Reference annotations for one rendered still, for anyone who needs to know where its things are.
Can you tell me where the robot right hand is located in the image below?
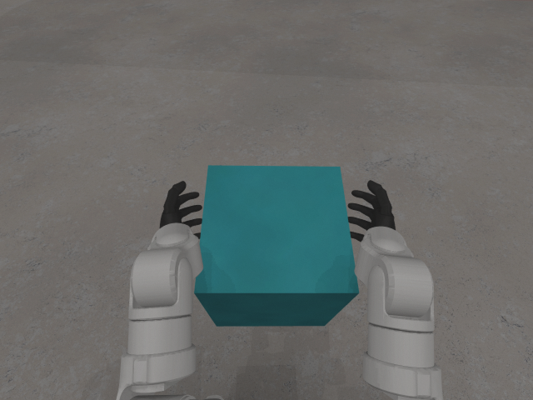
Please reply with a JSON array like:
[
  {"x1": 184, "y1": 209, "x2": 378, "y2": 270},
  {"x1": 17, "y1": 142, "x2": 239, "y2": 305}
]
[{"x1": 348, "y1": 180, "x2": 396, "y2": 242}]

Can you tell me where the carton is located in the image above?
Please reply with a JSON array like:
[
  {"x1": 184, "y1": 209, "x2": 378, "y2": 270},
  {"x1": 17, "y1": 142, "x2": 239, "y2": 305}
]
[{"x1": 194, "y1": 165, "x2": 359, "y2": 327}]

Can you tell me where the robot left hand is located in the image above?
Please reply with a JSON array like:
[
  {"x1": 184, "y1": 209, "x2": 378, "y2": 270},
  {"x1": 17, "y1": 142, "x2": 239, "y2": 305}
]
[{"x1": 160, "y1": 181, "x2": 202, "y2": 239}]

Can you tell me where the robot right forearm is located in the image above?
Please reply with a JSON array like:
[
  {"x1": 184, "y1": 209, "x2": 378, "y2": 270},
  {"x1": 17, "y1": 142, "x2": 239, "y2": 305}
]
[{"x1": 354, "y1": 227, "x2": 443, "y2": 400}]

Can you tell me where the robot left forearm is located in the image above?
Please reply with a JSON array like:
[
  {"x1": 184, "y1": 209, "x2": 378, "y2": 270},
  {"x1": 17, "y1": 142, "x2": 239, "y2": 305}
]
[{"x1": 117, "y1": 223, "x2": 203, "y2": 400}]

